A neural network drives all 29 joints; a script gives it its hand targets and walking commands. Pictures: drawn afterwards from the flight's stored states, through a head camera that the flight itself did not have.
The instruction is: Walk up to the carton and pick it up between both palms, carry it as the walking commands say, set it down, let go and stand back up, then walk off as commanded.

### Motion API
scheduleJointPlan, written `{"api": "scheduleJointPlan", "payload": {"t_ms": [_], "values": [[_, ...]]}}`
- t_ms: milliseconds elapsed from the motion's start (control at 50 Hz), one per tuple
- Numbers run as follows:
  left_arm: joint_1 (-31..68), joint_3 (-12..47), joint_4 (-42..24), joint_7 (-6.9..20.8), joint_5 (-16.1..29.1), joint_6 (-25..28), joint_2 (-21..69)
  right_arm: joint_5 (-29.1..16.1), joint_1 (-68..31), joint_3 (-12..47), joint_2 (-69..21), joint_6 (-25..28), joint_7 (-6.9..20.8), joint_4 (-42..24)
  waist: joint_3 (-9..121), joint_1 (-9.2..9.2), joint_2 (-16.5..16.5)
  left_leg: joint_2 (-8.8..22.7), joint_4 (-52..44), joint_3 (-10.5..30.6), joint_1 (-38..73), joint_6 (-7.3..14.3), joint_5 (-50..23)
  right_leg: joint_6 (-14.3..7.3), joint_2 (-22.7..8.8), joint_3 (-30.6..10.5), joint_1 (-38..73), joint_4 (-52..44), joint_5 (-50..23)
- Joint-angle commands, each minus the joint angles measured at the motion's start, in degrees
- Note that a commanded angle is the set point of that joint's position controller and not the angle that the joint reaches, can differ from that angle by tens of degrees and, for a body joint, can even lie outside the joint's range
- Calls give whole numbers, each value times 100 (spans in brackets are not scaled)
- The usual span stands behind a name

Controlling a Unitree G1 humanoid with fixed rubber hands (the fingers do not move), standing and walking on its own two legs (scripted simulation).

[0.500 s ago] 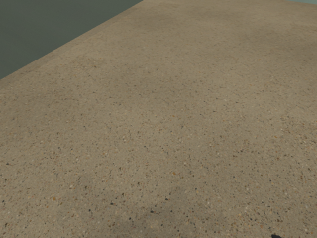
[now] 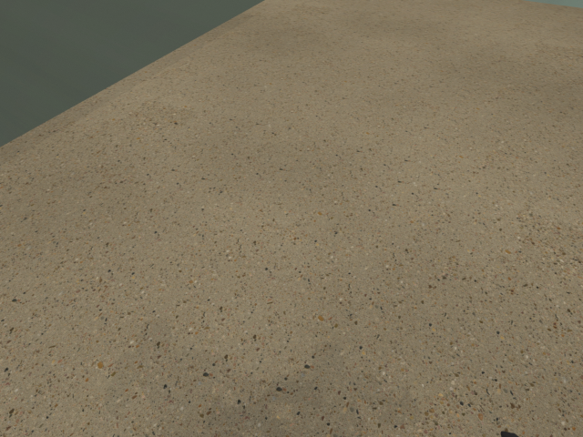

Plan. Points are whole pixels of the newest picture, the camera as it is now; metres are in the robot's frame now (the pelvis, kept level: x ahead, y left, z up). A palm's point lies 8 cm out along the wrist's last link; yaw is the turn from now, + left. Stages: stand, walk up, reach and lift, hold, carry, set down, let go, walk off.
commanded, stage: stand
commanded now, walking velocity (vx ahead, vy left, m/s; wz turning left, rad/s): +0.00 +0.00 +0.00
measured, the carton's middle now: out of the picture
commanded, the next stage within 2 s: walk off in 0.06 s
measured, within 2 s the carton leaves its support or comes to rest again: neither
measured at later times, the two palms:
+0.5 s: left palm out of the picture +0.07 +0.27 -0.14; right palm out of the picture +0.05 -0.29 -0.14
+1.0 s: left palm (123, 399) +0.24 +0.29 -0.15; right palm (429, 350) +0.30 -0.23 -0.13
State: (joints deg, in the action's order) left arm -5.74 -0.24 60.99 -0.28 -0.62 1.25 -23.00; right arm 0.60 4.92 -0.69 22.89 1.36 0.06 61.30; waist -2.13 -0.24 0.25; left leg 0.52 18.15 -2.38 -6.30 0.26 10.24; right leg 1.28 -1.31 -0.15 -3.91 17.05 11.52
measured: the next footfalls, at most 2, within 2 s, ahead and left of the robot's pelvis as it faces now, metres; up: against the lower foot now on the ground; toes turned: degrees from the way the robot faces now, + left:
left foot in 0.86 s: +0.32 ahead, +0.11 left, +0.00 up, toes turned +7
right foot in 1.38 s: +0.57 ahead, -0.13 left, +0.00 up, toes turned -10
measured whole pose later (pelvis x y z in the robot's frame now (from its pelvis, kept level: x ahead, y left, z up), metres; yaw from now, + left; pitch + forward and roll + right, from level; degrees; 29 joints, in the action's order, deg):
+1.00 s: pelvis +0.23 +0.03 -0.01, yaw -2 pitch -2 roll +0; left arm -16.9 -2.4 59.9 0.6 -1.5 2.9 -13.6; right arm 1.7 10.2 -2.9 14.5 3.1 1.1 56.7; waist -5.4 1.2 1.3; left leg 0.2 28.1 -9.8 -14.6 3.9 11.9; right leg -1.4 -5.6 1.4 -19.6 66.7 19.9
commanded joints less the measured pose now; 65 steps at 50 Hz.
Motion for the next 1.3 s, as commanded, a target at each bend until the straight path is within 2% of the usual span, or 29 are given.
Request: {"api": "scheduleJointPlan", "payload": {"t_ms": [0, 220, 260, 280, 360, 440, 480, 500, 520, 540, 560, 580, 600, 640, 700, 740, 760, 800, 820, 840, 860, 880, 900, 920, 940, 1000, 1040, 1140, 1280], "values": [[152, -171, -225, -24, 1, 48, -994, -2, -183, -173, 1016, 50, -24, -230, 320, -1, -27, 764, -217, 597, 203, 118, -1011, -230, -674, -432, -148, -211, -993], [149, -173, -229, -23, 0, 42, -1000, -1, -178, -175, 1021, 45, -26, -227, 316, 0, -26, 763, -220, 601, 200, 116, -1010, -229, -675, -428, -144, -216, -983], [-162, 54, -16, 4, 12, -126, -167, 6, 116, 45, 222, -119, -6, -59, 346, 22, 3, 755, -349, 490, 243, -37, -433, -34, -669, -304, -169, -302, -457], [-215, 39, -25, -5, -30, -187, -313, 27, 204, 19, 391, -193, -10, -70, 200, -7, -47, 690, -300, 486, 170, -47, 164, -5, -576, -221, -253, -185, -27], [-229, -20, -108, 14, -95, -221, -460, 88, 332, -70, 628, -300, -5, -110, -423, -30, -285, 713, -330, 702, -294, 183, 2491, -137, -351, -54, -1057, 274, 1763], [-285, -16, -239, 55, -170, -66, -159, 72, 916, -212, 711, -233, -14, -33, -580, -138, -595, 1261, -563, 1435, -65, 546, 2879, -168, -191, 313, -1615, 1072, 1552], [-556, -23, -235, 67, -171, 34, -11, 42, 856, -266, 693, -184, -8, -74, -517, 49, -682, 1428, -478, 1518, -303, 657, 2313, -215, -167, 419, -1167, 1010, 1176], [-870, -37, -142, 65, -159, 92, 18, 29, 608, -255, 571, -144, 7, -169, -499, 239, -520, 1232, -142, 1176, -639, 564, 1798, -260, -215, 358, -608, 663, 1023], [-1375, -95, 29, 52, -155, 146, -118, 15, 242, -209, 331, -81, 26, -347, -468, 481, 48, 725, 679, 522, -1279, 333, 1211, -401, -577, -249, 184, 218, 1012], [-2075, -256, 294, 24, -104, 153, -542, 63, -74, -157, -4, 7, 54, -567, -418, 686, 1377, 169, 2096, -319, -2233, 116, 1044, -697, -1294, -1363, 1157, -242, 382], [-2755, -341, 489, 5, -77, 157, -669, 187, -440, -163, 9, 57, 75, -773, -579, 955, 1614, 71, 3308, -444, -3487, 32, 2153, -1124, -2044, -2259, 1814, -393, -889], [-2934, -321, 530, -1, -119, 181, -524, 201, -494, -203, -3, 80, 75, -815, -617, 902, 968, 336, 4092, -117, -3997, 32, 2427, -1330, -2225, -2115, 2087, -159, -1888], [-2794, -301, 474, -8, -175, 195, -347, 120, -436, -198, -119, 108, 120, -797, -538, 775, 651, 481, 4388, 64, -4170, 52, 2246, -1319, -2149, -1848, 2166, -49, -2230], [-2345, -258, 319, -21, -239, 207, -68, 63, -475, -187, -262, 116, 213, -879, -544, 551, 622, 636, 4309, 67, -4104, 27, 1676, -1127, -1876, -1387, 1842, -369, -1716], [-1815, -212, 168, 3, -153, 265, 55, 92, -662, -146, -411, 38, 317, -1112, -782, 269, 716, 470, 3022, -293, -3052, -112, 879, -882, -1350, -581, 665, -794, -1594], [-1809, -254, 223, 25, -92, 303, -58, 57, -583, -125, -511, 1, 324, -1175, -729, 164, 928, 172, 2060, -630, -1935, -75, 458, -747, -1201, -185, 79, -778, -2296], [-1844, -275, 246, 32, -66, 326, -129, 42, -386, -160, -463, -25, 281, -1148, -553, 51, 994, 16, 1936, -734, -1399, 14, 302, -697, -1258, -107, 15, -517, -3159], [-1747, -297, 224, 20, -11, 346, -170, 36, 620, -287, -243, -27, 182, -848, 28, -469, 776, -152, 1466, -742, -77, 201, -204, -477, -1188, 232, -48, 701, -4252], [-1673, -308, 169, 12, 24, 325, -157, 82, 1413, -365, -95, -8, 141, -556, 406, -819, 601, -163, 1205, -775, 928, 286, -259, -377, -1044, 405, -436, 1714, -3961], [-1767, -235, 47, 24, 18, 308, 109, 204, 2211, -487, 250, 23, 81, -349, 788, -1135, -108, 655, 968, 54, 1983, 387, 600, -263, -707, 575, -1442, 3261, -2125], [-2130, -119, -203, 20, 86, 293, 841, 279, 2616, -584, 933, 42, 75, -323, 1489, -890, -1751, 2654, -197, 3034, 2390, 891, 1897, -135, 89, 426, -2568, 5232, 2147], [-1810, -253, -202, 6, -25, 244, 394, 66, 2174, -615, 855, 28, 83, -366, 1155, -830, -885, 2609, -848, 3807, 1654, 1108, 2538, -272, -102, -516, -2774, 5831, 1856], [-1489, -259, -323, 30, -24, 235, 423, 60, 1430, -528, 524, 77, 61, -528, 204, -472, -608, 2483, -868, 3032, 795, 1061, 2626, -338, -468, -352, -3043, 5826, 1302], [-1402, -262, -314, 61, -51, 256, 498, 74, 1015, -443, 131, 153, 86, -594, -169, -267, -304, 2174, -918, 2384, 140, 980, 1877, -354, -662, -209, -2827, 5541, 870], [-1503, -283, -276, 81, -96, 241, 553, 109, 852, -392, -59, 225, 86, -612, -231, -70, -308, 1876, -915, 1887, -176, 869, 1176, -350, -750, -156, -2574, 5299, 673], [-1630, -303, -228, 166, -134, 72, 747, 82, 1136, -281, -392, 384, 74, -435, -132, 171, -449, 1537, -959, 1016, -549, 763, -8, -260, -808, 5, -2180, 4870, 413], [-1185, -299, -400, 203, -139, -21, 785, 69, 1320, -296, -357, 438, 57, -375, -302, 173, -504, 1420, -1168, 733, -615, 767, 39, -159, -855, 142, -2424, 4380, 146], [209, -256, -908, 284, -97, -22, 862, 73, 1850, -278, -435, 437, 2, -268, -566, -149, -379, 1401, -1412, 471, -120, 826, -38, 140, -800, 412, -2922, 2665, -505], [950, -227, -1254, 243, -68, 81, 861, 108, 2389, -307, -410, 361, -24, -63, -452, -354, -701, 1500, -688, 134, 745, 717, -1951, -49, -371, 759, -2411, 1512, -274]]}}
